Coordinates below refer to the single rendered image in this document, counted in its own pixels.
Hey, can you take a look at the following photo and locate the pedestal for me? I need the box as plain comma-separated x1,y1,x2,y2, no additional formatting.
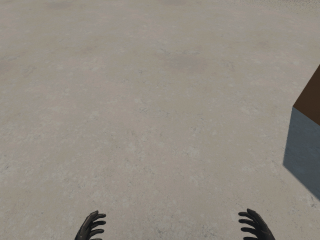
293,65,320,126

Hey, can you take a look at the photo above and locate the robot left hand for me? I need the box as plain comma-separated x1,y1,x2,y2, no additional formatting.
74,210,106,240

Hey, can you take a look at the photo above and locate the robot right hand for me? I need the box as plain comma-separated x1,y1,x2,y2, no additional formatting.
238,208,275,240

